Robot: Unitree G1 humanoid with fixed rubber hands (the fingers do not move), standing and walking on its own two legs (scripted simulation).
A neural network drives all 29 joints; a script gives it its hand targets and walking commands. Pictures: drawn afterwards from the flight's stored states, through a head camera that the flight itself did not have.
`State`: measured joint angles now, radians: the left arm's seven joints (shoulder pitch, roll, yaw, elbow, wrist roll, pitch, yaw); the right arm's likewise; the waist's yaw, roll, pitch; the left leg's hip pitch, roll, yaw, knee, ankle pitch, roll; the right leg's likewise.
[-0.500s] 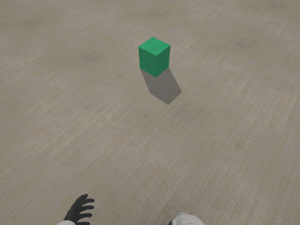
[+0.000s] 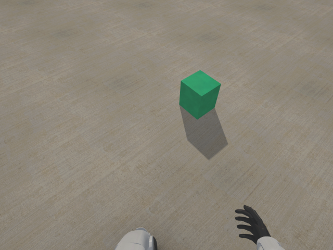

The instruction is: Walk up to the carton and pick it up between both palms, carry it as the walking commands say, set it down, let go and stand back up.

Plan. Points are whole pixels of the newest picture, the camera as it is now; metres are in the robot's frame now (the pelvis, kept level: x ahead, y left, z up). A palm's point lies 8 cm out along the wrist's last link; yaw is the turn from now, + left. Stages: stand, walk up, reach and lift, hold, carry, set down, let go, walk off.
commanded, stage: walk up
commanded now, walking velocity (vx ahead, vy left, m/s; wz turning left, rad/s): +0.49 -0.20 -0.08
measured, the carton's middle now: (198, 94) +1.24 -0.10 -0.61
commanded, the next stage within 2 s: none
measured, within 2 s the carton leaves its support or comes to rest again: neither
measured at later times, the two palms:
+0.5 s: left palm (121, 188) +0.27 +0.17 -0.09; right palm (301, 227) +0.23 -0.32 -0.12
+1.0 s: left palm (125, 126) +0.50 +0.22 -0.11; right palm (274, 158) +0.42 -0.28 -0.09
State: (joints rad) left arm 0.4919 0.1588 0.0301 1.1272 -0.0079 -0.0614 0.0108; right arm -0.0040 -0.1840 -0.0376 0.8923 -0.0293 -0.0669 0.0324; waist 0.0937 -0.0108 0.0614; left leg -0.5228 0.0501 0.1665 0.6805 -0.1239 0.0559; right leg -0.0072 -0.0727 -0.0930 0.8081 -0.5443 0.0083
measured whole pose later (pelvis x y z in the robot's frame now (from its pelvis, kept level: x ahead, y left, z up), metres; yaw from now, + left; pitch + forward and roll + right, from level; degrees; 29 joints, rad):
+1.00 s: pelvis +0.44 -0.03 +0.04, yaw -2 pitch +1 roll +0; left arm 0.22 0.25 0.06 1.00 0.01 -0.03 -0.04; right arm 0.33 -0.19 -0.05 1.04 -0.03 -0.06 0.00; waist -0.04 -0.05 0.04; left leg -0.21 0.10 0.16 0.47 -0.26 -0.03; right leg -0.51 -0.10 -0.06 0.99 -0.32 0.02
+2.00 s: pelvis +0.68 -0.07 +0.02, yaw -3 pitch -1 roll +2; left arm 0.19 0.21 0.06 1.00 0.03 0.05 -0.01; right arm 0.21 -0.17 -0.05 1.04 -0.02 0.03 -0.04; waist -0.02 -0.01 0.07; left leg -0.29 0.10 0.14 0.56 -0.24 -0.04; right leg -0.33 -0.02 -0.08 0.67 -0.33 -0.01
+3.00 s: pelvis +0.64 -0.16 +0.03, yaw -2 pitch +1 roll -1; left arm 0.22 0.15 0.03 1.03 0.01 0.02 0.03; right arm 0.20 -0.21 -0.04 0.98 -0.01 0.02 -0.03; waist 0.02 0.05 0.06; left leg -0.32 0.05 0.04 0.78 -0.48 -0.01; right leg -0.26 -0.04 -0.07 0.56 -0.30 0.02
